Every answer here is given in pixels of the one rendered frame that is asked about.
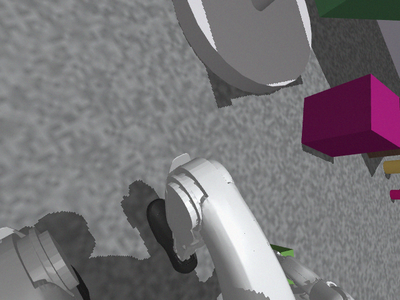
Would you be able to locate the left robot foot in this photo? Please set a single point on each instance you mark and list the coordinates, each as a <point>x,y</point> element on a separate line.
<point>82,287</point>

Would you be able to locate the right robot arm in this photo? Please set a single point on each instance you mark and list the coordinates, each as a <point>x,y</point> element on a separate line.
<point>327,290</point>

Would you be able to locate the office chair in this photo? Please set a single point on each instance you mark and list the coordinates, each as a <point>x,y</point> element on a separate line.
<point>261,45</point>

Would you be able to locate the right robot foot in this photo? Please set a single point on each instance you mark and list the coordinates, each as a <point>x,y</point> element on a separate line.
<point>156,216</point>

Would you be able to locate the right robot hand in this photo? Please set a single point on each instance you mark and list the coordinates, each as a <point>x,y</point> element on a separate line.
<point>299,274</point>

